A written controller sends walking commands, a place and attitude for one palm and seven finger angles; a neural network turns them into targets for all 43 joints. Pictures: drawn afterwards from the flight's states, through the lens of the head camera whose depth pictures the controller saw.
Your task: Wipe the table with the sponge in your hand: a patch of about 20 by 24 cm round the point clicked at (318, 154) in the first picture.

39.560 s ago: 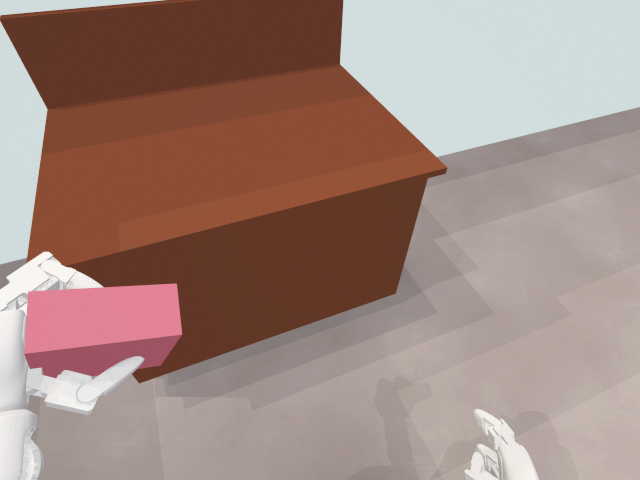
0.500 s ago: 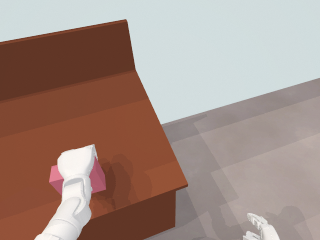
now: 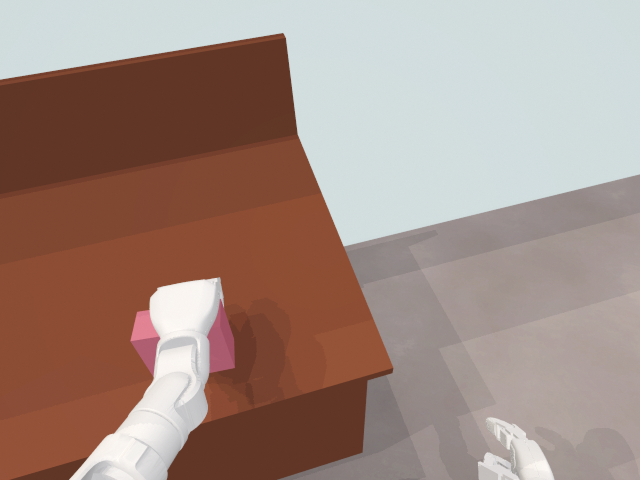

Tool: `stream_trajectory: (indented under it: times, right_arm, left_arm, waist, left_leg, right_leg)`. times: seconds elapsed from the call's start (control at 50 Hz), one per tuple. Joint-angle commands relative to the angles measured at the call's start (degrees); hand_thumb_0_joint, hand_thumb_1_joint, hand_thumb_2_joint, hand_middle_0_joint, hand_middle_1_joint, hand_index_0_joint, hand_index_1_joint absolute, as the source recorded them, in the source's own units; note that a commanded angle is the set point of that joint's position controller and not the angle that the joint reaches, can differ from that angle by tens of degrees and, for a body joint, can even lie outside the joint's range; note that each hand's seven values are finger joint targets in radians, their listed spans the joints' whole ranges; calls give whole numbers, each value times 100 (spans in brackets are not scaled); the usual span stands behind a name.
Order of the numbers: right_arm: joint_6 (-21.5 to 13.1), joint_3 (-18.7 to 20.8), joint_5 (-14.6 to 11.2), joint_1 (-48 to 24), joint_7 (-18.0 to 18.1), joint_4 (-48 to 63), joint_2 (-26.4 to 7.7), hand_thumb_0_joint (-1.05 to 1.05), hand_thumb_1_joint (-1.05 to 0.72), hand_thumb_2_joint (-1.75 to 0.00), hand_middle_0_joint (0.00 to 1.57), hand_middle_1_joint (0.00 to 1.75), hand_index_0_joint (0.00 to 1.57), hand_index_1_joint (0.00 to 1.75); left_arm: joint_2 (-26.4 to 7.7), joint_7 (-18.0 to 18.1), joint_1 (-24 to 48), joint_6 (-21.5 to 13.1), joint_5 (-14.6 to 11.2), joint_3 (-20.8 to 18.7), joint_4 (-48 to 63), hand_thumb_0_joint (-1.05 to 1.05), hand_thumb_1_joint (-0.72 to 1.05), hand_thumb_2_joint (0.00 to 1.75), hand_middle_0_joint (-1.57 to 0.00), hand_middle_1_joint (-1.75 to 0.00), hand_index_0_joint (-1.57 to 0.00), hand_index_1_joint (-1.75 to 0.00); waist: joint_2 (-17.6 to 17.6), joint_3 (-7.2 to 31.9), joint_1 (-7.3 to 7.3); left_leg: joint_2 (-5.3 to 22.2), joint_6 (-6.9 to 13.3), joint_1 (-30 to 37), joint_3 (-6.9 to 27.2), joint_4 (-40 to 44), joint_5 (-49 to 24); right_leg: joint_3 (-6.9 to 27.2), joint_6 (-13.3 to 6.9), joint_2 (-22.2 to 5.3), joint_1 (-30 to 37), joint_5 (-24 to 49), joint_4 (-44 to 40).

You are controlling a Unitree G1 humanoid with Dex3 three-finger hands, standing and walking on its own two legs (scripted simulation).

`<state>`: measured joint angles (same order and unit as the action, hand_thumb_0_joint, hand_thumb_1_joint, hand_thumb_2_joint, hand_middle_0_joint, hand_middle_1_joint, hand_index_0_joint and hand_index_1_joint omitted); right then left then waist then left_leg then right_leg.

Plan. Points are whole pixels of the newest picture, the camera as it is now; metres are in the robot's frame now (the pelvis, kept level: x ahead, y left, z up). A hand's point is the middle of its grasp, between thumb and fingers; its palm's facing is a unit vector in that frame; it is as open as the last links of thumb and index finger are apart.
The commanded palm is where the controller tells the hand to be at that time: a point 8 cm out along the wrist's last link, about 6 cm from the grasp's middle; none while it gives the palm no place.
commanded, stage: slide across to the third lane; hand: left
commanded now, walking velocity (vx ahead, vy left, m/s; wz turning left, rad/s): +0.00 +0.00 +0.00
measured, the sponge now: (191, 348) +0.29 +0.25 -0.05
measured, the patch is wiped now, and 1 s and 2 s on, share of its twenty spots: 0.65 0.70 0.80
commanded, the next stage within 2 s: wipe forward along the third lane in 1.02 s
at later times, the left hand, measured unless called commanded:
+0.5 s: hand (211, 324) +0.32 +0.22 -0.01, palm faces -0.10 +0.02 -0.99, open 9.5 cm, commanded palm +0.29 +0.17 +0.03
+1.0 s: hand (213, 324) +0.32 +0.21 -0.01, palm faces -0.11 +0.02 -0.99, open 9.5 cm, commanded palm +0.30 +0.17 +0.03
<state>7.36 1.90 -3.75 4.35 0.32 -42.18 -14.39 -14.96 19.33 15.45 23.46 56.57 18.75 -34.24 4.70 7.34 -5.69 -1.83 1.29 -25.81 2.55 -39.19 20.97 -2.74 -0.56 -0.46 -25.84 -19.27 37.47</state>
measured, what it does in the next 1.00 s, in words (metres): stands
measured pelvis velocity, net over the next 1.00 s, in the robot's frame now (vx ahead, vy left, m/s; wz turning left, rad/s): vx -0.01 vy -0.01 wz -0.01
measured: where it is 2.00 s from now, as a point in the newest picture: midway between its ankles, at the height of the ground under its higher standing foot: outside the picture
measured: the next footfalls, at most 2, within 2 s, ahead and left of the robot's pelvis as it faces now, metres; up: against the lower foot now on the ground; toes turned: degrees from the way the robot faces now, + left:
none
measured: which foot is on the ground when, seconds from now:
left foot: down 0.00-1.00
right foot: down 0.00-1.00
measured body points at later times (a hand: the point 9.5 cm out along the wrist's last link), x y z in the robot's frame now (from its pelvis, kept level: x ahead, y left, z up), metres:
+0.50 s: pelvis -0.01 +0.00 +0.00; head +0.00 -0.03 +0.45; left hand +0.32 +0.21 +0.04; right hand +0.16 -0.24 -0.13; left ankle -0.02 +0.11 -0.72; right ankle -0.01 -0.12 -0.72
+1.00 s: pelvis -0.01 -0.01 +0.00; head +0.01 -0.04 +0.45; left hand +0.32 +0.21 +0.04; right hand +0.18 -0.24 -0.12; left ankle -0.02 +0.11 -0.72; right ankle -0.01 -0.12 -0.72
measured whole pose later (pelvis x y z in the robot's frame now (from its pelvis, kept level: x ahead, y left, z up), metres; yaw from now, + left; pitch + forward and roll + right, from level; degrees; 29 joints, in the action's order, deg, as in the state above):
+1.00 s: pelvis -0.01 -0.01 +0.00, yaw -1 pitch +8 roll +0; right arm 8.8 2.0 -3.9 4.6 -0.1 -43.5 -14.2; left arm -12.7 22.6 20.6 23.5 55.2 19.2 -42.4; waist 4.4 7.6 -4.9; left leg -1.1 0.6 -26.2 2.1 -38.1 19.8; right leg -2.3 -1.3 0.3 -26.8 -18.1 37.0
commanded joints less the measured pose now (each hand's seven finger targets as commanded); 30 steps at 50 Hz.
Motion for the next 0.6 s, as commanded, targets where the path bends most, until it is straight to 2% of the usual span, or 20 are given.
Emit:
stream_trajectory:
  times: [0.0, 0.02, 0.08, 0.16, 0.18, 0.2, 0.22, 0.26, 0.28, 0.3, 0.32, 0.34, 0.36, 0.38, 0.42, 0.48, 0.5, 0.52, 0.54, 0.58]
  right_arm:
    - [-194, 210, 10, -644, 10, 768, -627, 0, -90, -90, 20, 30, 20, 30]
    - [-188, 210, 4, -666, 20, 750, -634, 0, -90, -90, 20, 30, 20, 30]
    - [-167, 194, -4, -656, -1, 745, -611, 0, -90, -90, 20, 30, 20, 30]
    - [-126, 188, -6, -648, 6, 709, -618, 0, -90, -90, 20, 30, 20, 30]
    - [-115, 194, 2, -648, 2, 706, -618, 0, -90, -90, 20, 30, 20, 30]
    - [-103, 181, -2, -672, 2, 719, -623, 0, -90, -90, 20, 30, 20, 30]
    - [-86, 186, 4, -696, 17, 705, -649, 0, -90, -90, 20, 30, 20, 30]
    - [-77, 186, 0, -659, -14, 723, -602, 0, -90, -90, 20, 30, 20, 30]
    - [-74, 181, -5, -669, -27, 732, -605, 0, -90, -90, 20, 30, 20, 30]
    - [-64, 180, -2, -673, -19, 714, -624, 0, -90, -90, 20, 30, 20, 30]
    - [-66, 180, 0, -693, -2, 713, -640, 0, -90, -90, 20, 30, 20, 30]
    - [-62, 167, -2, -660, -1, 708, -622, 0, -90, -90, 20, 30, 20, 30]
    - [-63, 188, -3, -648, -9, 702, -616, 0, -90, -90, 20, 30, 20, 30]
    - [-78, 189, -8, -669, -19, 710, -604, 0, -90, -90, 20, 30, 20, 30]
    - [-82, 198, -2, -685, -25, 706, -620, 0, -90, -90, 20, 30, 20, 30]
    - [-83, 206, -6, -652, -42, 704, -617, 0, -90, -90, 20, 30, 20, 30]
    - [-87, 213, -3, -641, -35, 676, -627, 0, -90, -90, 20, 30, 20, 30]
    - [-88, 217, -2, -667, -27, 678, -637, 0, -90, -90, 20, 30, 20, 30]
    - [-94, 209, 1, -644, -32, 676, -619, 0, -90, -90, 20, 30, 20, 30]
    - [-97, 224, -10, -649, -54, 681, -609, 0, -90, -90, 20, 30, 20, 30]
  left_arm:
    - [1076, 2, 1617, -558, -246, 662, 733, 0, 10, 130, -120, -160, -120, -160]
    - [925, 16, 1671, -551, -270, 485, 685, 0, 10, 130, -120, -160, -120, -160]
    - [1128, 55, 1803, -536, -313, 685, 614, 0, 10, 130, -120, -160, -120, -160]
    - [898, 113, 1866, -482, -328, 427, 428, 0, 10, 130, -120, -160, -120, -160]
    - [879, 125, 1765, -468, -327, 379, 363, 0, 10, 130, -120, -160, -120, -160]
    - [830, 130, 1752, -452, -309, 341, 344, 0, 10, 130, -120, -160, -120, -160]
    - [667, 142, 1782, -430, -297, 155, 295, 0, 10, 130, -120, -160, -120, -160]
    - [933, 154, 1765, -420, -247, 442, 297, 0, 10, 130, -120, -160, -120, -160]
    - [916, 162, 1755, -407, -275, 403, 274, 0, 10, 130, -120, -160, -120, -160]
    - [793, 175, 1849, -403, -241, 317, 228, 0, 10, 130, -120, -160, -120, -160]
    - [605, 191, 1809, -377, -259, 75, 164, 0, 10, 130, -120, -160, -120, -160]
    - [789, 199, 1927, -385, -240, 301, 194, 0, 10, 130, -120, -160, -120, -160]
    - [753, 217, 1806, -366, -228, 229, 94, 0, 10, 130, -120, -160, -120, -160]
    - [951, 214, 1888, -385, -231, 425, 161, 0, 10, 130, -120, -160, -120, -160]
    - [788, 240, 1829, -380, -251, 210, 106, 0, 10, 130, -120, -160, -120, -160]
    - [936, 263, 1776, -394, -284, 369, 47, 0, 10, 130, -120, -160, -120, -160]
    - [872, 279, 1848, -405, -275, 300, 39, 0, 10, 130, -120, -160, -120, -160]
    - [754, 287, 1771, -389, -284, 144, 11, 0, 10, 130, -120, -160, -120, -160]
    - [947, 288, 1793, -394, -292, 358, 4, 0, 10, 130, -120, -160, -120, -160]
    - [1059, 291, 1762, -405, -283, 464, 4, 0, 10, 130, -120, -160, -120, -160]
  waist:
    - [-1067, 885, 629]
    - [-1076, 882, 603]
    - [-1061, 918, 625]
    - [-1025, 927, 580]
    - [-1148, 927, 557]
    - [-1054, 909, 538]
    - [-1106, 933, 498]
    - [-963, 921, 548]
    - [-982, 905, 520]
    - [-1006, 846, 544]
    - [-974, 860, 465]
    - [-944, 881, 558]
    - [-1016, 862, 512]
    - [-944, 876, 565]
    - [-882, 965, 467]
    - [-1103, 895, 538]
    - [-1060, 910, 549]
    - [-1089, 939, 482]
    - [-1037, 932, 550]
    - [-1043, 903, 548]
  left_leg:
    - [85, 80, 641, 89, 450, -1375]
    - [95, 73, 621, 101, 473, -1355]
    - [74, 76, 639, 92, 481, -1256]
    - [54, 75, 589, 50, 516, -1169]
    - [59, 75, 561, 43, 529, -1168]
    - [56, 63, 534, 43, 549, -1143]
    - [65, 55, 503, 49, 583, -1136]
    - [64, 60, 572, 21, 564, -1208]
    - [76, 64, 553, 22, 594, -1173]
    - [70, 64, 505, 23, 602, -1097]
    - [71, 53, 436, 34, 643, -1035]
    - [59, 65, 499, 9, 616, -1033]
    - [58, 65, 467, 8, 611, -1024]
    - [68, 66, 511, -13, 609, -1037]
    - [75, 51, 484, 1, 629, -1065]
    - [73, 80, 449, -25, 595, -1031]
    - [73, 78, 460, -38, 585, -1057]
    - [77, 64, 411, -10, 612, -1056]
    - [72, 82, 472, -48, 586, -1057]
    - [81, 82, 480, -43, 582, -1079]
  right_leg:
    - [21, -332, 218, 225, 1494, -422]
    - [58, -351, 242, 238, 1449, -459]
    - [5, -334, 224, 226, 1356, -445]
    - [55, -332, 221, 305, 1317, -516]
    - [40, -326, 221, 353, 1329, -523]
    - [52, -335, 221, 350, 1287, -529]
    - [101, -349, 241, 392, 1276, -562]
    - [54, -347, 229, 355, 1327, -530]
    - [38, -350, 231, 372, 1284, -545]
    - [78, -346, 234, 344, 1221, -574]
    - [129, -364, 253, 380, 1147, -608]
    - [93, -346, 230, 361, 1162, -574]
    - [79, -350, 242, 346, 1133, -580]
    - [71, -342, 233, 312, 1148, -578]
    - [119, -376, 262, 349, 1152, -586]
    - [95, -340, 242, 350, 1185, -594]
    - [122, -342, 237, 345, 1250, -590]
    - [156, -360, 257, 383, 1227, -599]
    - [113, -334, 230, 360, 1238, -581]
    - [90, -342, 238, 308, 1240, -569]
